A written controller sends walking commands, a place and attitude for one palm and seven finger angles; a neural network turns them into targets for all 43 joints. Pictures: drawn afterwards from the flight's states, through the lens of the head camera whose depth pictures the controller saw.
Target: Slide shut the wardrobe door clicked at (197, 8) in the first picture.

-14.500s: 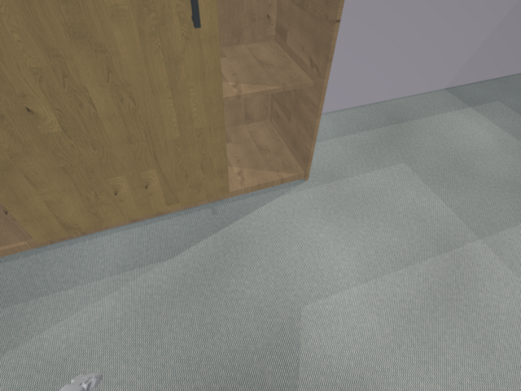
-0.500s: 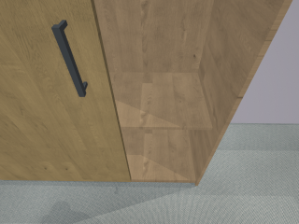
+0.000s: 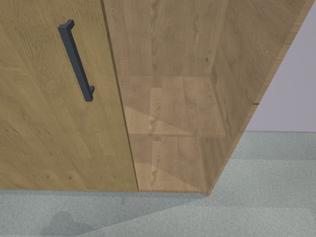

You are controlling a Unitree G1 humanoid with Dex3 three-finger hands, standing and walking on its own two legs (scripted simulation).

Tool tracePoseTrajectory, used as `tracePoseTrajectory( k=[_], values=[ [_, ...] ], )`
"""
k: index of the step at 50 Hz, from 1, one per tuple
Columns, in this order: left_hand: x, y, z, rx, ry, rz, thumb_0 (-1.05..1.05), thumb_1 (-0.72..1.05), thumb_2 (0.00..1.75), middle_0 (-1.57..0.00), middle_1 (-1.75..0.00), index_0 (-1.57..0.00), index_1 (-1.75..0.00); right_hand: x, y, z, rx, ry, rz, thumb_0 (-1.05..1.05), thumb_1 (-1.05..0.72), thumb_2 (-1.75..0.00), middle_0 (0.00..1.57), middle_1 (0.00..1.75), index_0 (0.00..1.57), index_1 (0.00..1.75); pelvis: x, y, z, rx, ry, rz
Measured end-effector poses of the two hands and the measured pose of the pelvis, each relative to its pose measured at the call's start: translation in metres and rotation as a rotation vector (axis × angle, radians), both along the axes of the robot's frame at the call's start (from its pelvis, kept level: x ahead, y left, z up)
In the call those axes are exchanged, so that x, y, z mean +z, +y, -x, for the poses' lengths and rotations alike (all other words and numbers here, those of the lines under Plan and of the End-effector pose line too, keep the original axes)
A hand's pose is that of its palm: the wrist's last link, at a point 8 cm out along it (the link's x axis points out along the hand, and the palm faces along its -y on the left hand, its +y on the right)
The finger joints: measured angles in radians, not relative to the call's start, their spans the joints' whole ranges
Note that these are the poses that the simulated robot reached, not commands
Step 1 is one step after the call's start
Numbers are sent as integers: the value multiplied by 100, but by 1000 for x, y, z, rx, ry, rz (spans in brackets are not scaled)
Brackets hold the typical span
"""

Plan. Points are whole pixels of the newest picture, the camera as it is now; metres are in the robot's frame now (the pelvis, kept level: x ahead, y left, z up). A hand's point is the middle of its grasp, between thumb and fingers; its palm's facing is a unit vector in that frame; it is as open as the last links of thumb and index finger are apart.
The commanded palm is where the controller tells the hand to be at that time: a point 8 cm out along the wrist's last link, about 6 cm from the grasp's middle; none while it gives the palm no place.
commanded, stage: shuffle to correct the standing spot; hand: left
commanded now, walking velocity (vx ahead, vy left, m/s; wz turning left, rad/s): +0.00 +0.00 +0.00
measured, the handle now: (80, 64) +0.47 +0.23 +0.20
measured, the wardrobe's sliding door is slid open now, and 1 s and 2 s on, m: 0.43 0.43 0.43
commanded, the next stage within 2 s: come to a stop and stand still in 0.40 s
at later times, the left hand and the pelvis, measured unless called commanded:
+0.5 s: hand out of the picture -0.01 +0.22 -0.19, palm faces +0.11 -0.97 -0.20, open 7.3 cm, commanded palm none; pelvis +0.00 +0.04 -0.01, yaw +0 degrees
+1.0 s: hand out of the picture +0.01 +0.21 -0.18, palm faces +0.03 -0.98 -0.20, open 7.2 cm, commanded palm none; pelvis +0.01 +0.04 +0.00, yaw -1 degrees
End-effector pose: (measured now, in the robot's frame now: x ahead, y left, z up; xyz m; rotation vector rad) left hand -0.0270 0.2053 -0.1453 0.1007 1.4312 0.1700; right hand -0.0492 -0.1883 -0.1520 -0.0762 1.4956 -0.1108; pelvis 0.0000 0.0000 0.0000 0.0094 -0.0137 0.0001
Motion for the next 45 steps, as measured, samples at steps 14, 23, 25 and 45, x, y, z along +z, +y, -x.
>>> tracePoseTrajectory(
  k=[14,23,25,45],
  values=[
    [-2,11,4,41,-12,-6,1,92,90,-20,-30,-20,-30,-2,1,-6,24,7,14,0,-91,-89,20,30,20,30,-3,11,2,14,10,9],
    [-9,50,0,58,-16,-23,1,91,90,-20,-30,-20,-30,5,12,-15,32,-22,64,0,-91,-89,20,30,19,30,-5,36,4,8,23,-4],
    [-9,60,-6,48,-19,-30,1,91,90,-20,-30,-20,-30,4,17,-15,31,-28,68,0,-91,-89,20,30,19,30,-6,43,3,4,22,-7],
    [0,62,-42,-27,-38,-44,1,95,90,-20,-30,-20,-30,-3,47,-30,-12,-54,14,1,-91,-89,20,30,20,30,-2,47,-12,-18,-5,3]
  ],
)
